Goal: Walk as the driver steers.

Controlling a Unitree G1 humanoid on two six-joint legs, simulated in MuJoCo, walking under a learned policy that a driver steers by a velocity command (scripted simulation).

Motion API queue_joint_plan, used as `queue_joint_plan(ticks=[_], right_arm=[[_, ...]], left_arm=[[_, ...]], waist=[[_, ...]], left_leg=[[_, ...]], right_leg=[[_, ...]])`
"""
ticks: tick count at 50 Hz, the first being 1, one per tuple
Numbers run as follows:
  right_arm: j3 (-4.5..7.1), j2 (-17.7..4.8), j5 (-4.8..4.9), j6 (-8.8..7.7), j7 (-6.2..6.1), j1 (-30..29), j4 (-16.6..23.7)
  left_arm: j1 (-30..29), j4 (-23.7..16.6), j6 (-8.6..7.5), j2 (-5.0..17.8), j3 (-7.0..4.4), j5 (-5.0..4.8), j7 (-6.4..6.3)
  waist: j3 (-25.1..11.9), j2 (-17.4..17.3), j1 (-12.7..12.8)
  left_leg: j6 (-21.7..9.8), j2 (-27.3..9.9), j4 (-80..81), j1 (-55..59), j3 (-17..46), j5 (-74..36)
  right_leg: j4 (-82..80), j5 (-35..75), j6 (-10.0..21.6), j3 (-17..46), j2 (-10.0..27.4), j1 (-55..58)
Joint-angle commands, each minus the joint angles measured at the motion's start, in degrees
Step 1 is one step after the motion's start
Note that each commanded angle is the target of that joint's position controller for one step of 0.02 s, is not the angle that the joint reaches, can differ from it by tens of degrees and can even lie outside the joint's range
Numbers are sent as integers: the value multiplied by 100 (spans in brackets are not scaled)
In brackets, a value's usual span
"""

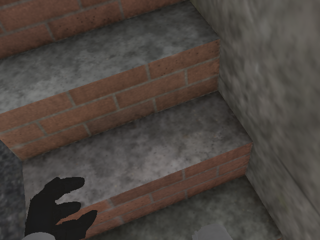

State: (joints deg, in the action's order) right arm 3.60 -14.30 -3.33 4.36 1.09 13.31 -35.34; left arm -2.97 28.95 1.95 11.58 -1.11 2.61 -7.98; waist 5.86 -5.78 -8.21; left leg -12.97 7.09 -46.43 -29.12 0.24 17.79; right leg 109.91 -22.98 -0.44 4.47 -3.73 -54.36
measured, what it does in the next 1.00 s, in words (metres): climbs, turning left: right foot, then left foot 0.21 m higher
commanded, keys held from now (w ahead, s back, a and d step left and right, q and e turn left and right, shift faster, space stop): w+q+shift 0.52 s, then w+e+shift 0.48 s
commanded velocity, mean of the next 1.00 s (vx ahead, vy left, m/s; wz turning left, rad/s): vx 0.27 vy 0.29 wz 0.37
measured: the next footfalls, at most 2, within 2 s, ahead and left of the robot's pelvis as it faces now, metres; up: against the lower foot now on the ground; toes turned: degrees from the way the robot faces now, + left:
right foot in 0.16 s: +0.08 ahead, -0.19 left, +0.00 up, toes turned -2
left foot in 0.50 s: +0.23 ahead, +0.29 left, +0.21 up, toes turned +21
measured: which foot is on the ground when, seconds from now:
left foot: down 0.00-0.12, up 0.14-0.48, down 0.50-0.88, up 0.90-1.00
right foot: up 0.00-0.14, down 0.16-0.54, up 0.56-0.92, down 0.94-1.00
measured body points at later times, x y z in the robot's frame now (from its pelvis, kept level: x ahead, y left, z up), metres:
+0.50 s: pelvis +0.16 +0.08 +0.02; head +0.21 +0.11 +0.46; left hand +0.07 +0.36 -0.12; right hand +0.49 -0.07 -0.01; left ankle +0.19 +0.26 -0.47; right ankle +0.05 -0.19 -0.69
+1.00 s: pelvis +0.30 +0.19 +0.24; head +0.30 +0.15 +0.69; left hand +0.28 +0.50 +0.18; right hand +0.66 +0.12 +0.24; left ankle +0.25 +0.32 -0.40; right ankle +0.29 +0.14 -0.48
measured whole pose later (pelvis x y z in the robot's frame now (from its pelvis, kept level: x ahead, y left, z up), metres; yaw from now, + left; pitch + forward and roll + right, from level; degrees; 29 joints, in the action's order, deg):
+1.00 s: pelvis +0.30 +0.19 +0.24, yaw +18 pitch +1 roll +4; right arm 0.4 -14.1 -2.2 -3.3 3.3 -3.9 -28.5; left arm 19.9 34.4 0.4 14.7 -5.8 1.5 -2.2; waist -4.2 -0.9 8.1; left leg 3.0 1.9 -68.6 -33.1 -2.3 19.2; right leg 41.9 -19.0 6.3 5.4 -6.0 -18.1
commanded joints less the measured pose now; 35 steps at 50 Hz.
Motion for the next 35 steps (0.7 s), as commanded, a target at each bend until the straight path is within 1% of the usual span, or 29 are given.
queue_joint_plan(ticks=[1,2,3,4,6,7,8,9,10,11,12,13,14,15,17,19,20,22,23,24,25,26,27,28,29,30,32,33,35], right_arm=[[-60,-131,-65,-259,26,-659,802],[-76,-197,-96,-191,55,-1015,869],[-82,-216,-124,-162,124,-1233,956],[-44,-209,-62,-208,147,-964,897],[-25,-254,0,-389,299,-1572,1138],[-48,-80,-40,-513,423,-1164,962],[-73,200,-178,-629,488,-920,982],[-83,502,-61,-688,346,-479,1100],[-9,56,84,-632,181,617,999],[-65,192,149,-361,85,494,1114],[-122,270,59,-214,82,-142,1157],[-126,297,-43,-289,174,-1081,1225],[-47,12,83,-197,273,-839,1351],[62,-197,-30,-4,286,-1036,1376],[155,-294,-36,223,275,-928,1270],[160,-345,32,487,286,-1662,1474],[158,-210,78,595,169,-1921,1438],[63,-70,87,524,43,-2771,1917],[23,-103,165,310,-43,-2918,2007],[-161,55,283,272,52,-2354,2158],[-83,-296,614,319,129,-1663,1966],[42,-439,889,246,27,-591,1473],[215,-943,701,172,-86,206,1188],[416,-1550,560,87,-227,67,894],[328,-1344,529,7,-487,169,696],[215,-1127,462,-19,-627,159,514],[76,-609,653,-65,-579,-9,432],[-81,-37,516,-267,-518,-87,396],[-114,-99,384,-576,-461,-294,253]], left_arm=[[971,319,67,723,-162,-272,38],[1382,680,93,548,-119,-348,62],[1718,794,112,425,-55,-345,59],[1798,846,172,399,-79,-439,39],[2735,1176,186,539,-304,-501,-88],[3079,1451,153,660,-365,-461,-167],[2973,1522,-46,677,-349,-170,-205],[2698,1279,-137,674,-284,64,-162],[2216,1188,-116,1249,-529,273,-93],[1540,1019,-332,1654,-712,299,-33],[1555,1298,-476,1272,-597,249,63],[1557,1621,-588,855,-400,269,160],[1665,1553,-736,832,-415,393,153],[1771,1722,-793,722,-392,401,128],[1707,1729,-781,1121,-495,338,65],[1945,1685,-701,1729,-670,243,27],[2157,1788,-664,1713,-690,153,84],[2737,1952,-685,1495,-666,266,286],[2048,1706,-796,1458,-599,309,518],[1234,1580,-663,1560,-638,266,681],[1931,1555,-475,2127,-766,-21,658],[2152,1256,-251,2478,-852,-222,827],[1323,709,-257,2330,-810,-363,941],[727,69,-336,1256,-458,-418,1025],[665,-77,-338,638,-159,-279,1037],[865,-121,-320,328,-22,-340,954],[991,-57,-372,543,-67,-223,788],[1818,353,-263,433,-55,-341,746],[772,96,33,207,20,-310,636]], waist=[[-382,729,493],[-495,380,649],[-491,537,914],[-443,613,861],[-865,130,1535],[-748,781,1630],[-900,966,1458],[-1292,630,1047],[-2143,304,506],[-1551,836,148],[-734,784,212],[-131,560,479],[-342,1277,321],[-343,1210,227],[-341,814,79],[114,1247,310],[194,1302,631],[445,1278,823],[625,1290,535],[135,1105,-138],[-1275,965,53],[-2087,2304,-1],[-2727,1291,-717],[-3129,-1434,-599],[-3227,-1878,-315],[-2975,-2178,-14],[-2305,-1501,258],[-2467,-912,410],[-1203,24,423]], left_leg=[[-715,-767,2344,-1096,1863,928],[-767,-644,2167,-1621,1534,596],[-393,-445,2075,-1943,1239,641],[-203,-444,2176,-2301,1255,839],[-66,-460,1549,-2343,1843,2144],[70,103,-825,-1993,1168,2124],[352,257,-4253,-2620,1104,1009],[776,229,-7253,-3246,1594,1027],[1054,35,-8418,-3537,1373,478],[1189,-494,-9591,-4270,1085,105],[1183,-548,-10450,-4933,1150,543],[968,-649,-9841,-5044,1388,522],[1098,-621,-9884,-4463,1531,901],[1089,-553,-10427,-4407,1363,1105],[1059,-564,-9981,-4417,1135,1136],[1186,-1010,-8128,-4167,1473,845],[1157,-637,-9397,-4691,993,1294],[897,-801,-8413,-5599,775,2073],[745,-1142,-5740,-5170,605,2326],[621,-1237,-2989,-2653,90,2084],[673,-298,-1622,19,-796,2028],[566,22,-843,843,285,2158],[151,-130,196,2474,1524,458],[-294,-948,1603,3910,2994,-1546],[57,-849,1126,3641,2306,-2662],[238,-929,523,3378,1824,-3436],[538,-1157,-25,2329,1755,-4037],[905,-1469,-117,2037,2067,-3494],[879,-1651,797,659,1861,-3204]], right_leg=[[-1792,480,-180,-589,343,1830],[-2437,518,-53,-676,388,2812],[-4173,577,27,-719,491,3819],[-5596,119,-61,-1155,285,4895],[-7221,1097,-42,-1102,373,6469],[-8665,1335,-103,-851,656,6490],[-7957,1960,-71,84,1401,6703],[-7535,4696,272,1845,3011,6380],[-8796,3202,917,3081,3984,6816],[-9426,821,1446,3336,4293,6326],[-9399,243,1511,2157,3742,6085],[-9130,1225,877,299,2460,5777],[-8882,3205,892,103,2968,5592],[-8866,3521,690,-34,3051,5446],[-9111,3313,455,-545,3024,5603],[-9171,2234,343,-488,3256,4989],[-9388,3127,428,-733,3171,5379],[-9487,4606,322,-1319,3220,6322],[-9944,3720,87,-1789,2993,6176],[-9730,3776,-35,-2566,2192,4924],[-8928,5733,530,-2265,1752,4687],[-6863,7827,477,-1717,1791,5344],[-4594,6731,-171,-1736,1052,3878],[-2262,-114,-475,-1227,29,1717],[-1002,-857,-406,-554,194,1267],[-721,-948,-312,-487,224,1009],[-219,-707,-426,-504,248,1167],[134,-536,-483,-122,164,1519],[492,-539,-306,548,31,1476]])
